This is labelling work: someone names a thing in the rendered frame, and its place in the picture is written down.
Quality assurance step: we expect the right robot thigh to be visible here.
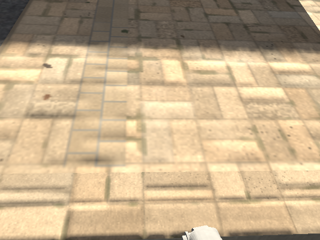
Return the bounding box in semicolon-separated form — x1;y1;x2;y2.
181;225;222;240

